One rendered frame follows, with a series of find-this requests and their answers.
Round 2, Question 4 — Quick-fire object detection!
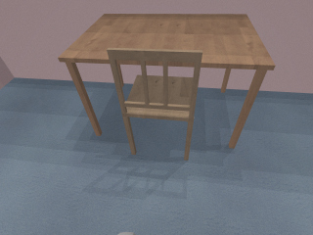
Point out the chair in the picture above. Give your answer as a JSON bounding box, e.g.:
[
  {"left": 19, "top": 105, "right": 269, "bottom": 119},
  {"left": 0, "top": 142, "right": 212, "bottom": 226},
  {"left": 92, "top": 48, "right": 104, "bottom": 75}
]
[{"left": 107, "top": 48, "right": 202, "bottom": 161}]

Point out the table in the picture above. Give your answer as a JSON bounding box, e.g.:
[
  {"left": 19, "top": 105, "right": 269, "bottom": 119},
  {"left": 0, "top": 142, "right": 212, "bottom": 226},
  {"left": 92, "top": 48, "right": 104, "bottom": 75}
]
[{"left": 58, "top": 14, "right": 276, "bottom": 149}]

